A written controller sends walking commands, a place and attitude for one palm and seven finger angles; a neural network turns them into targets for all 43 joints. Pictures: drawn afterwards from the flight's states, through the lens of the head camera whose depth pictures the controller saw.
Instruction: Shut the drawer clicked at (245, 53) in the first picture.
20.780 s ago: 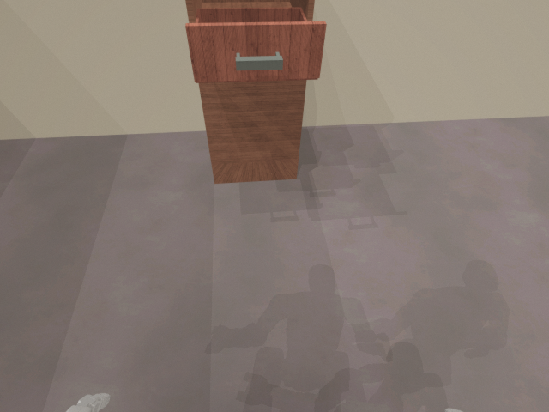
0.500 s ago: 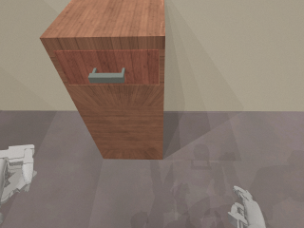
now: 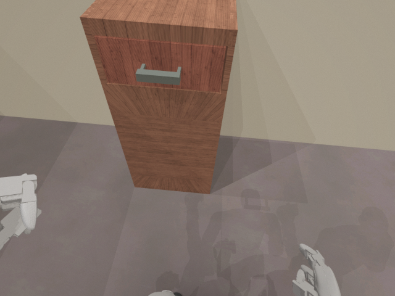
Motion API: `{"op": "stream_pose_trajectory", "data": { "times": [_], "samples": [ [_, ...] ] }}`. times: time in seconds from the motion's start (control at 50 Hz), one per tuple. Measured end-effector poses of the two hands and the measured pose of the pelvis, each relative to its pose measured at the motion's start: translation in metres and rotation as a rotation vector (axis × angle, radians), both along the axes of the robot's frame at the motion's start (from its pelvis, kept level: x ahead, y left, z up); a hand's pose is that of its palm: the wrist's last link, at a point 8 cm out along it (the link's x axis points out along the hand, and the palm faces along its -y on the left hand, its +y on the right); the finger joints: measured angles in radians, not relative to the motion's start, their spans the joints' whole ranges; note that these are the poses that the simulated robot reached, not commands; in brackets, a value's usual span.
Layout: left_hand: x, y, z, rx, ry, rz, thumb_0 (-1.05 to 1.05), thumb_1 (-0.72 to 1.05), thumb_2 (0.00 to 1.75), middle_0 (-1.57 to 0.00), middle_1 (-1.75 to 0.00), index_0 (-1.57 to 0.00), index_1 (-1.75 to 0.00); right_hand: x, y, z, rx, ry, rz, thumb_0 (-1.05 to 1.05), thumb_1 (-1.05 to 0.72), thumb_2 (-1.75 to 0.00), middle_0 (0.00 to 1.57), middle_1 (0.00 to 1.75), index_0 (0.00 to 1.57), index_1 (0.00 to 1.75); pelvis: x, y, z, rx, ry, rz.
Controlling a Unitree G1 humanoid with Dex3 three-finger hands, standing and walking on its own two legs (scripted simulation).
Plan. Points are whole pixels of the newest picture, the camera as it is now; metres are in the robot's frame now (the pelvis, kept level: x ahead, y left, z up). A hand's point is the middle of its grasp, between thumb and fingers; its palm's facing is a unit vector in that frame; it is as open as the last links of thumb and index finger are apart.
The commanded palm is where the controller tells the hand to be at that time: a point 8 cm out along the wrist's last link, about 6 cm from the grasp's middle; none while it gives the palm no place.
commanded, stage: step back with the hand held close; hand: left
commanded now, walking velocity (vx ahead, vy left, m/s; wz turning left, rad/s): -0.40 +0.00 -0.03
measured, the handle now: (159, 72) +0.71 +0.16 +0.04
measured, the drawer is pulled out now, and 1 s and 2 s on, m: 0.00 0.00 0.00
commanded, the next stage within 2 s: stop stepping back and stand still in 0.52 s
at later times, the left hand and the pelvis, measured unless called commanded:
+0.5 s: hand out of the picture +0.11 +0.27 +0.18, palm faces +0.37 -0.80 -0.47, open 3.2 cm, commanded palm +0.05 +0.29 +0.18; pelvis -0.08 +0.01 +0.01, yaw +0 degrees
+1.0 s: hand out of the picture -0.01 +0.27 +0.18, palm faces +0.30 -0.85 -0.42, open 3.2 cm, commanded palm -0.02 +0.29 +0.18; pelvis -0.19 +0.04 +0.00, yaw -9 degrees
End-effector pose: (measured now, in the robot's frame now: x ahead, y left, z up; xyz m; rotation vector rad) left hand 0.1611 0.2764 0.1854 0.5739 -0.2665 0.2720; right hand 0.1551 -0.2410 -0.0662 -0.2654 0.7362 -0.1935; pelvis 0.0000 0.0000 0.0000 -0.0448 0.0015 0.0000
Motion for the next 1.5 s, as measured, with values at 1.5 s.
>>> {"op": "stream_pose_trajectory", "data": {
  "times": [1.5],
  "samples": [
    [-0.238,0.046,-0.006,-0.052,-0.049,0.014,0.01,0.89,0.9,-1.41,-1.6,-1.4,-1.6,-0.293,0.026,-0.017,-0.002,0.0,-0.094,0.01,-0.91,-0.9,0.2,0.3,0.2,0.3,-0.246,0.049,-0.009,0.032,-0.008,-0.088]
  ]
}}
